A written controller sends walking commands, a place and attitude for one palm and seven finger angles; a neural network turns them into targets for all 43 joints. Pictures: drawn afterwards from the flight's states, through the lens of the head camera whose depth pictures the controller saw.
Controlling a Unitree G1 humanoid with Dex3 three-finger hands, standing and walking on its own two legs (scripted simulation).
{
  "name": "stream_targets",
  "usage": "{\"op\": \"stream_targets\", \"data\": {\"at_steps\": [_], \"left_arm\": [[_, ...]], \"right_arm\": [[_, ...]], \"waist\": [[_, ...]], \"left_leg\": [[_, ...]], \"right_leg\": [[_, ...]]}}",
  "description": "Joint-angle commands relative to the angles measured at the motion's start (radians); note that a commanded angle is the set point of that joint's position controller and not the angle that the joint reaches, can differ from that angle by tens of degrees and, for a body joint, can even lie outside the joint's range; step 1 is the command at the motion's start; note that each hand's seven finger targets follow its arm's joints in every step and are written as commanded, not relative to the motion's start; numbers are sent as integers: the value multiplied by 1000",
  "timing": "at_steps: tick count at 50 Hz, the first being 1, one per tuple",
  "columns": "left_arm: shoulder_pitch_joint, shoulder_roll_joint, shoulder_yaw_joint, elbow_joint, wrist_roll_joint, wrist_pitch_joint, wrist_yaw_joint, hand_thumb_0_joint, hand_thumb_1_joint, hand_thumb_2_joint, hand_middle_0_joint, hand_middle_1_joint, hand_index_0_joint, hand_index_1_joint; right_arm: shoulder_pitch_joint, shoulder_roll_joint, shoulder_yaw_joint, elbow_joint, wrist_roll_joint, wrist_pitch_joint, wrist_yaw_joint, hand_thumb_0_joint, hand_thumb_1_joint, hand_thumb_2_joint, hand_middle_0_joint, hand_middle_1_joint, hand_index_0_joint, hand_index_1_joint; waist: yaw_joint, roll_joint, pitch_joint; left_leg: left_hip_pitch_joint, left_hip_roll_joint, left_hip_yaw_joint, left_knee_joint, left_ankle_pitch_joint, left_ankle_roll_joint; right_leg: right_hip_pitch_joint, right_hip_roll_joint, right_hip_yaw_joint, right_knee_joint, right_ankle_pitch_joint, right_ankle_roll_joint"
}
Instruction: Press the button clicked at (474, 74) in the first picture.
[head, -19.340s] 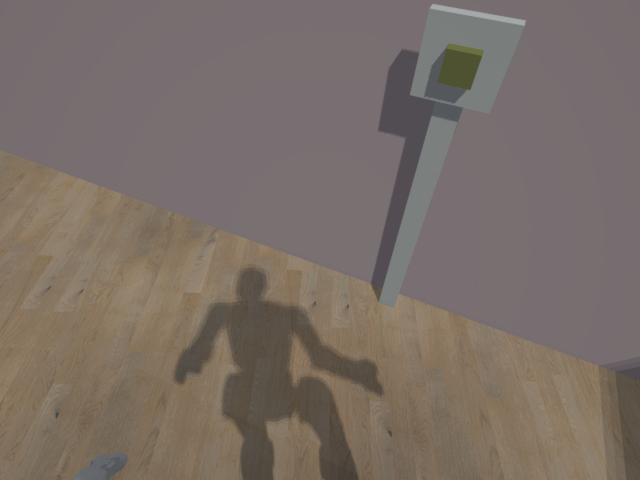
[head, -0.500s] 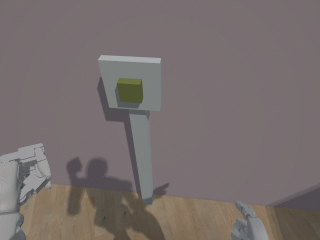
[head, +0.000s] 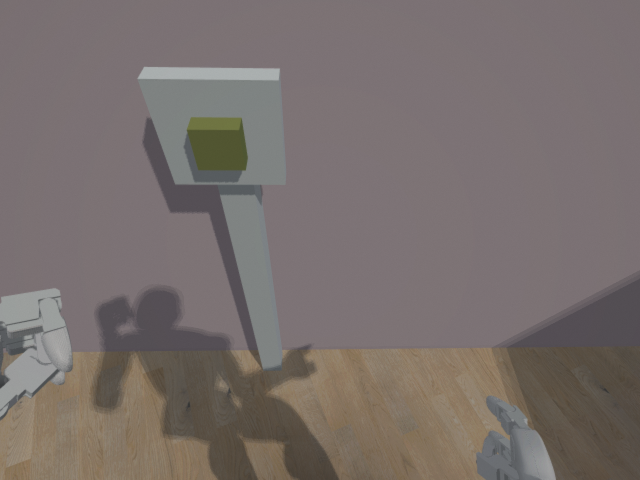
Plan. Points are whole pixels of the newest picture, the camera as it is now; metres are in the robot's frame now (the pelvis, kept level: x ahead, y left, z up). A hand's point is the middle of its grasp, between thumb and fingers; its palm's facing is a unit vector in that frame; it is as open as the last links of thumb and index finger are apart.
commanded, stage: step back with the hand held close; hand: left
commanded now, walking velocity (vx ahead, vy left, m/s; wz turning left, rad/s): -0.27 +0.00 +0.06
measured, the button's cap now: (219, 143) +0.50 +0.17 +0.15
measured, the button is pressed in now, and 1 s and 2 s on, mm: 0 0 0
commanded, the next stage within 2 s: stop stepping back and stand still in 0.76 s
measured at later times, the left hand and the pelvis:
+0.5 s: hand out of the picture +0.08 +0.25 +0.17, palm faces +0.49 -0.73 -0.47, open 3.1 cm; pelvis -0.08 +0.00 -0.03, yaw +5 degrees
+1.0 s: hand out of the picture -0.04 +0.27 +0.19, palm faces +0.47 -0.81 -0.35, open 3.1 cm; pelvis -0.21 +0.01 +0.00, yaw +3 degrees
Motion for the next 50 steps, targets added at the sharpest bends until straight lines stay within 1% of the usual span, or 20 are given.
{"op": "stream_targets", "data": {"at_steps": [1, 8, 13, 20, 24, 26, 28, 31, 33, 35, 37, 38, 39, 40, 41, 42, 44, 46, 48, 50], "left_arm": [[33, 111, 126, -190, -6, -69, 34, 0, 900, 900, -1300, -1500, -1300, -1500], [-50, 110, 118, -204, 18, -95, 47, 0, 900, 900, -1300, -1500, -1300, -1500], [-102, 124, 130, -221, 39, -119, 61, 0, 900, 900, -1300, -1500, -1300, -1500], [-58, 111, 150, -218, 37, -148, 60, 0, 900, 900, -1300, -1500, -1300, -1500], [-110, 97, 161, -172, 63, -158, 51, 0, 900, 900, -1300, -1500, -1300, -1500], [-145, 97, 155, -174, 60, -160, 46, 0, 900, 900, -1300, -1500, -1300, -1500], [-153, 128, 165, -212, 44, -163, 42, 0, 900, 900, -1300, -1500, -1300, -1500], [-126, 150, 149, -213, 23, -148, 57, 0, 900, 900, -1300, -1500, -1300, -1500], [-151, 146, 138, -223, 18, -136, 59, 0, 900, 900, -1300, -1500, -1300, -1500], [-132, 153, 154, -237, 20, -142, 46, 0, 900, 900, -1300, -1500, -1300, -1500], [-137, 144, 151, -240, 12, -156, 44, 0, 900, 900, -1300, -1500, -1300, -1500], [-156, 148, 139, -246, 12, -168, 40, 0, 900, 900, -1300, -1500, -1300, -1500], [-152, 129, 137, -262, 5, -191, 40, 0, 900, 900, -1300, -1500, -1300, -1500], [-190, 117, 148, -292, 20, -206, 51, 0, 900, 900, -1300, -1500, -1300, -1500], [-203, 149, 172, -279, 31, -205, 62, 0, 900, 900, -1300, -1500, -1300, -1500], [-169, 146, 185, -236, 13, -203, 58, 0, 900, 900, -1300, -1500, -1300, -1500], [-99, 97, 143, -256, -9, -179, 39, 0, 900, 900, -1300, -1500, -1300, -1500], [-72, 55, 89, -256, -6, -147, 29, 0, 900, 900, -1300, -1500, -1300, -1500], [-97, 76, 85, -280, 3, -126, 28, 0, 900, 900, -1300, -1500, -1300, -1500], [-88, 70, 60, -251, 7, -102, 44, 0, 900, 900, -1300, -1500, -1300, -1500]], "right_arm": [[-85, -112, -42, -172, -3, -68, -7, 0, -900, -900, 200, 300, 200, 300], [-70, -126, -42, -167, -5, -106, -17, 0, -900, -900, 200, 300, 200, 300], [-60, -130, -38, -164, -15, -133, -25, 0, -900, -900, 200, 300, 200, 300], [-45, -118, -34, -150, -16, -163, -20, 0, -900, -900, 200, 300, 200, 300], [-59, -134, -46, -142, -20, -165, -18, 0, -900, -900, 200, 300, 200, 300], [-60, -129, -50, -133, -18, -166, -16, 0, -900, -900, 200, 300, 200, 300], [-59, -117, -54, -133, -16, -169, -14, 0, -900, -900, 200, 300, 200, 300], [-53, -78, -52, -77, -25, -144, 11, 0, -900, -900, 200, 300, 200, 300], [-55, -69, -45, -62, -31, -117, 28, 0, -900, -900, 200, 300, 200, 300], [-48, -60, -41, -95, -28, -104, 23, 0, -900, -900, 200, 300, 200, 300], [-47, -72, -29, -92, -29, -108, 6, 0, -900, -900, 200, 300, 200, 300], [-48, -87, -31, -77, -30, -110, -2, 0, -900, -900, 200, 300, 200, 300], [-32, -116, -35, -72, -35, -126, -7, 0, -900, -900, 200, 300, 200, 300], [-28, -129, -42, -76, -47, -156, -8, 0, -900, -900, 200, 300, 200, 300], [-4, -77, -51, -56, -55, -194, -13, 0, -900, -900, 200, 300, 200, 300], [-2, -75, -60, -39, -48, -209, -5, 0, -900, -900, 200, 300, 200, 300], [-1, -99, -80, -44, -35, -213, 19, 0, -900, -900, 200, 300, 200, 300], [-33, -91, -69, -53, -10, -208, 39, 0, -900, -900, 200, 300, 200, 300], [-37, -88, -56, -58, -5, -210, 44, 0, -900, -900, 200, 300, 200, 300], [-48, -94, -41, -67, -16, -208, 30, 0, -900, -900, 200, 300, 200, 300]], "waist": [[16, 60, -170], [4, 35, -87], [2, 34, -57], [4, 89, -120], [4, 135, -41], [7, 94, -36], [5, -22, -64], [-1, -221, -91], [-11, -267, -98], [-1, -275, -126], [-5, -148, -101], [-16, -35, -78], [-25, 167, -60], [-29, 405, -80], [-27, 263, -106], [-19, 188, -178], [-12, 116, -177], [0, 128, -127], [-1, 186, -97], [-20, 228, -74]], "left_leg": [[-97, 129, -168, -105, 185, -5], [-313, 132, -200, -139, -293, 28], [-369, 139, -238, -139, -434, 37], [-415, 175, -284, -173, -375, 46], [-689, 239, -311, -228, -644, 84], [-686, 249, -305, -204, -613, 81], [-490, 154, -223, -42, -491, 39], [-43, -12, -124, 560, -303, -61], [-34, -13, -167, 728, -278, -76], [18, 1, -136, 530, -264, -68], [32, -28, -107, 155, -264, -56], [26, -16, -91, -59, -225, -56], [-81, 141, -242, -239, -251, 6], [-185, 389, -479, -286, -59, 117], [-112, 435, -428, -222, 273, 150], [-71, 437, -360, -157, 370, 137], [55, 379, -284, -72, 524, 124], [54, 312, -197, -104, 370, 77], [41, 291, -199, -196, 54, 47], [-36, 287, -272, -320, -309, 43]], "right_leg": [[155, -34, 85, 71, 243, -15], [132, -38, 148, 69, -15, -21], [79, -32, 162, 50, -223, -25], [183, 19, 141, 214, 19, -20], [294, 57, 143, 334, -122, -8], [272, 59, 141, 358, -113, -16], [76, -2, 264, 199, -133, -54], [-436, -303, 643, -268, -455, -194], [-443, -317, 598, -297, -400, -220], [-361, -211, 396, -220, -205, -149], [-283, -135, 328, -134, -154, -90], [-256, -88, 280, -44, -190, -55], [-199, -1, 222, 201, -159, -21], [-202, 101, 95, 553, -288, 27], [-283, 91, 129, 750, -321, 20], [-290, 70, 161, 841, -312, 14], [-337, 70, 129, 805, -302, 24], [-287, 60, 42, 654, -266, 36], [-214, 53, -17, 459, -248, 36], [-108, 67, -37, 371, -310, 24]]}}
